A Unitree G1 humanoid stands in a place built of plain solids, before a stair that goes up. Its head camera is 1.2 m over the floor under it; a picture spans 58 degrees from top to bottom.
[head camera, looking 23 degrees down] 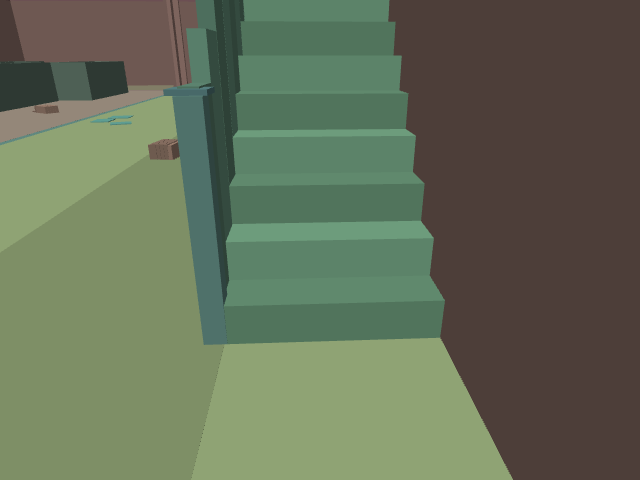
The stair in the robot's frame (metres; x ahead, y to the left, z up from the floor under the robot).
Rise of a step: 0.20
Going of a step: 0.24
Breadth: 0.99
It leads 3 degrees to the left of straight ahead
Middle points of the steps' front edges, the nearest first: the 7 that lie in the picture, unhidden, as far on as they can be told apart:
1.64 -0.06 0.20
1.88 -0.05 0.40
2.12 -0.04 0.60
2.36 -0.03 0.80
2.60 -0.02 1.00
2.84 0.00 1.20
3.08 0.01 1.40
